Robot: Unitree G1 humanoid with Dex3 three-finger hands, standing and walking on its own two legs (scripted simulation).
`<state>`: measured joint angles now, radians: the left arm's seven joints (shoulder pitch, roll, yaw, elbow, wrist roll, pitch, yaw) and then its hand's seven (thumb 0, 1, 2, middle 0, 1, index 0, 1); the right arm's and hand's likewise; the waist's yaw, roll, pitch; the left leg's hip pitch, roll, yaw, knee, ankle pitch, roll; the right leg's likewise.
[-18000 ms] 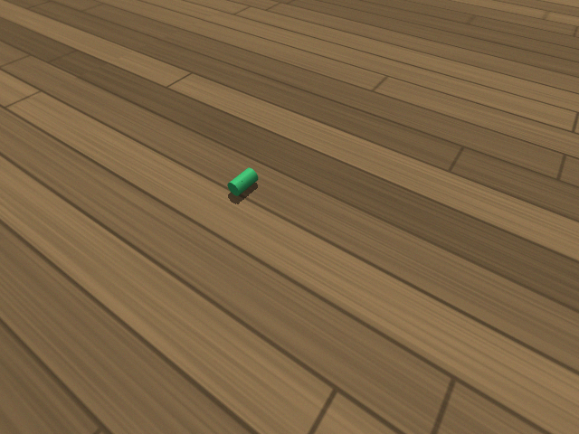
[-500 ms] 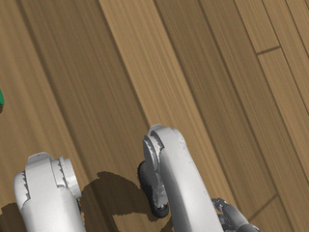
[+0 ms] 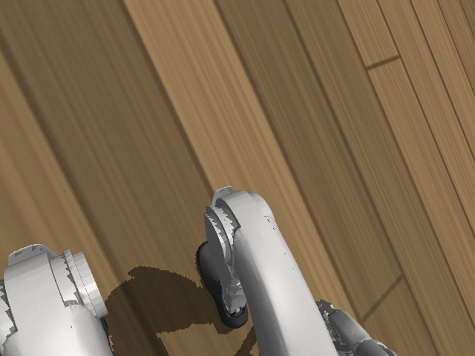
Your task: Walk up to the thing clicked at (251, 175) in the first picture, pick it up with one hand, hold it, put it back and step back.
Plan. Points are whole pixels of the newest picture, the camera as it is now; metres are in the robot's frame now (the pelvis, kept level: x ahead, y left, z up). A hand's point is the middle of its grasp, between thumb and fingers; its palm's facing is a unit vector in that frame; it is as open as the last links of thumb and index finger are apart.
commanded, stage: rest palm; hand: left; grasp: from above
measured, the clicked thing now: out of the picture +0.47 +0.38 -0.28
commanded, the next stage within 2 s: close in 1.28 s
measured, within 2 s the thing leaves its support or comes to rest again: neither
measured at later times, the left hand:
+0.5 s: hand out of the picture +0.46 +0.37 -0.23, palm faces -0.45 -0.16 -0.88, open 14.4 cm
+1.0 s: hand out of the picture +0.45 +0.36 -0.25, palm faces -0.44 -0.16 -0.88, open 14.3 cm
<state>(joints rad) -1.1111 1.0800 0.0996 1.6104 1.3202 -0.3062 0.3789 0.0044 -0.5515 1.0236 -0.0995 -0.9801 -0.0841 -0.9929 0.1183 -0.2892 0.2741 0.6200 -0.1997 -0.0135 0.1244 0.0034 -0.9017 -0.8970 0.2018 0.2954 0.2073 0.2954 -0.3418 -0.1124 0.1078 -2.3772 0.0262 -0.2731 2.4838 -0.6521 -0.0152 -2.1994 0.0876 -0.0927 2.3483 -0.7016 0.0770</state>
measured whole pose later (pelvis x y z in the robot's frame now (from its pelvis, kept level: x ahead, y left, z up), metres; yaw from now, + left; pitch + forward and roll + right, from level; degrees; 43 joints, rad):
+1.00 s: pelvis +0.00 +0.00 -0.01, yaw -3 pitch +27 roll -16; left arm -1.09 1.13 0.11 1.68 1.31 -0.28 0.51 0.00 -0.55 1.02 -0.09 -0.99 -0.07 -1.00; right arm 0.06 -0.32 0.34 0.62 -0.26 -0.12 0.16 0.00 -0.90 -0.90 0.20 0.30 0.21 0.30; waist -0.36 -0.17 0.17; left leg -2.37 0.04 -0.32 2.54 -0.69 -0.02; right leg -2.19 0.10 -0.13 2.37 -0.70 0.08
